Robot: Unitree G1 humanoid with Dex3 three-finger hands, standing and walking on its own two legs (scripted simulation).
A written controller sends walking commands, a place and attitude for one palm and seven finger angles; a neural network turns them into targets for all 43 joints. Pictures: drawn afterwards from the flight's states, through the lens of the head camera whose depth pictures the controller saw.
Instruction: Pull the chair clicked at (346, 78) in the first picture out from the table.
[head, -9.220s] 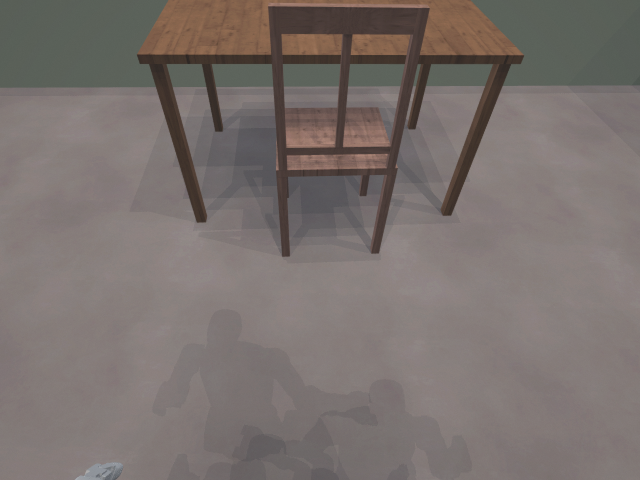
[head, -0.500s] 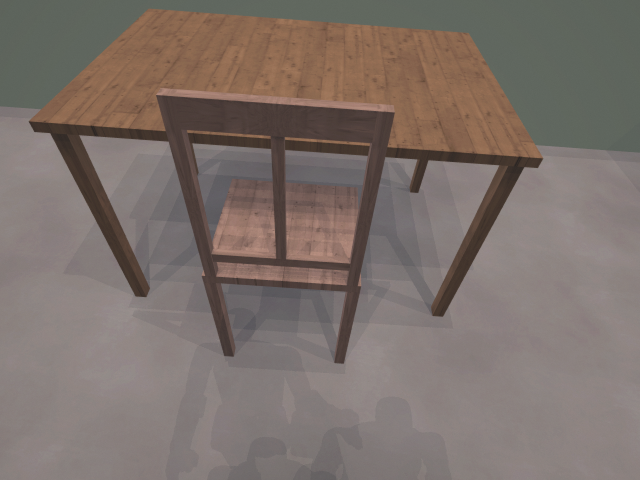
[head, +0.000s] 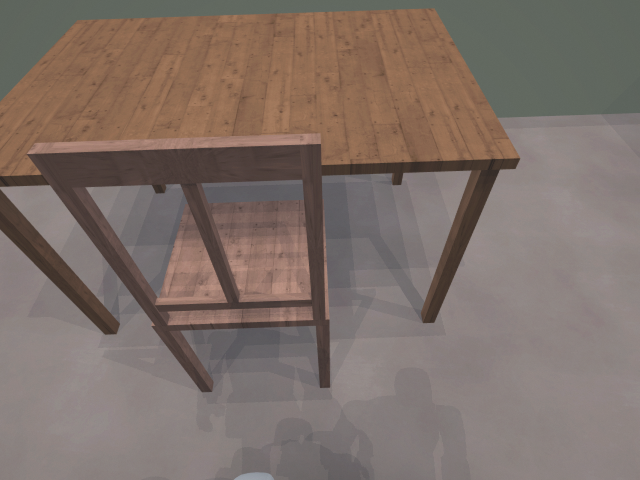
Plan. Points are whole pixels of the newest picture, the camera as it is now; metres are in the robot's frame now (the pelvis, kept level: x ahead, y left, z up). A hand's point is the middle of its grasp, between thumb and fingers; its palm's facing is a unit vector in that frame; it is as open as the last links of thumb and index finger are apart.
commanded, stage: come to a stop and stand still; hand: left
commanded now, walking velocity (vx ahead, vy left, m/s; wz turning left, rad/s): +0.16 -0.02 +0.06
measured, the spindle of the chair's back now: (215, 249) +0.49 +0.21 -0.07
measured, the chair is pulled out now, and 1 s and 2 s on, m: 0.00 0.00 0.00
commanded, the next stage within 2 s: look again from close up in 1.94 s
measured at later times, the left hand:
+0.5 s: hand out of the picture +0.07 +0.19 -0.17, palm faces +0.03 -0.97 -0.23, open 7.4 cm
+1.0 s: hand out of the picture +0.11 +0.22 -0.17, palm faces -0.02 -0.98 -0.20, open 7.4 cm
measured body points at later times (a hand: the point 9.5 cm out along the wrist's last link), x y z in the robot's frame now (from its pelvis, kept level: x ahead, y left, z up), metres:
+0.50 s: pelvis +0.06 +0.00 +0.00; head +0.09 -0.01 +0.45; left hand +0.07 +0.24 -0.15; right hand +0.13 -0.22 -0.15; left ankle +0.10 +0.12 -0.73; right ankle +0.05 -0.08 -0.73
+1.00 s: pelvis +0.05 +0.04 +0.00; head +0.06 +0.05 +0.45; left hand +0.11 +0.27 -0.15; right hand +0.04 -0.19 -0.15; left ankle +0.09 +0.12 -0.73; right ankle +0.05 -0.08 -0.73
